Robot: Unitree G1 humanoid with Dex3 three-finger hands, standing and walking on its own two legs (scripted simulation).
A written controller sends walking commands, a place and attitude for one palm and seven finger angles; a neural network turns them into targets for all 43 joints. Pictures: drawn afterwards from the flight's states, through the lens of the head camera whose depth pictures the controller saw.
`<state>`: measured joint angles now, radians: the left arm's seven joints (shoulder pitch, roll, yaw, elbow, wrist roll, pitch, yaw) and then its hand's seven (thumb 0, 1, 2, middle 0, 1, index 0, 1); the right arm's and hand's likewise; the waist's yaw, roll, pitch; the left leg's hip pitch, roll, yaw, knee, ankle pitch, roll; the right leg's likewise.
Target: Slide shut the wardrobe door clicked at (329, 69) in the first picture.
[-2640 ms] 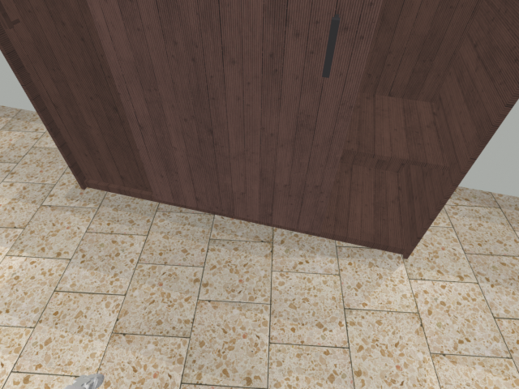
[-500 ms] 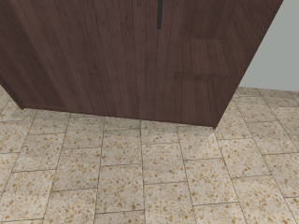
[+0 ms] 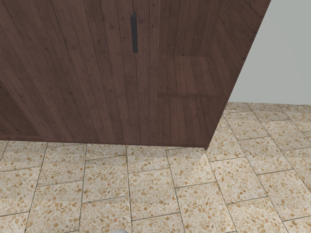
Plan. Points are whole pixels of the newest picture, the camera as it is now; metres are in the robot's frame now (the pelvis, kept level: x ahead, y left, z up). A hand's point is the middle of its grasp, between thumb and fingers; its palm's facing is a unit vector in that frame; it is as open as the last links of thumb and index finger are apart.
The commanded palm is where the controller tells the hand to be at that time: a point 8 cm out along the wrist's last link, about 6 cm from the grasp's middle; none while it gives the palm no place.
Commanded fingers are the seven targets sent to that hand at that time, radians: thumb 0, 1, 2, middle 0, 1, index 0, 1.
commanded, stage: take the last steps up to it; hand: left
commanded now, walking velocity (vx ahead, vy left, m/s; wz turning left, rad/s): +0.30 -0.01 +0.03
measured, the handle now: (134, 33) +0.82 +0.14 +0.13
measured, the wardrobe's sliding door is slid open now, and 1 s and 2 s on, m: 0.39 0.39 0.39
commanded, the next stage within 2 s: come to a stop and stand still in 0.66 s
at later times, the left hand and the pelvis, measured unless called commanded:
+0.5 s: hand (90, 207) +0.23 +0.23 -0.17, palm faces +0.06 -0.99 -0.14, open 7.3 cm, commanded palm none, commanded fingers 0.00 0.90 0.90 -0.20 -0.30 -0.20 -0.30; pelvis +0.19 +0.04 +0.01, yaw -1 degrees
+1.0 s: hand (124, 155) +0.42 +0.15 -0.16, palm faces +0.06 -0.97 -0.24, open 7.2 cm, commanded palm none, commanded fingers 0.00 0.90 0.90 -0.20 -0.30 -0.20 -0.30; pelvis +0.33 -0.04 +0.00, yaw +0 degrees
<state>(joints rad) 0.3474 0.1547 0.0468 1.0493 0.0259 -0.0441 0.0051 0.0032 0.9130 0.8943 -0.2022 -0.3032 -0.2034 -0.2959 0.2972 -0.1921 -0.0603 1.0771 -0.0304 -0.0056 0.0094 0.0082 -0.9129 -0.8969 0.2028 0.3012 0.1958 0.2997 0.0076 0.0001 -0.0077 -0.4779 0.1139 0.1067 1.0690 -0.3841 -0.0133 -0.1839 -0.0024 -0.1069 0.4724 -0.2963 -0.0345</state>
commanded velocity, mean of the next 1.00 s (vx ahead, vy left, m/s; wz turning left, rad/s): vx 0.10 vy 0.03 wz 0.00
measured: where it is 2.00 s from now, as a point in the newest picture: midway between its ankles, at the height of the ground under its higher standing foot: (148, 230)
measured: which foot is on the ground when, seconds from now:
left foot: up 0.00-0.18, down 0.20-0.78, up 0.80-1.00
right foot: down 0.00-0.22, up 0.24-0.74, down 0.76-1.00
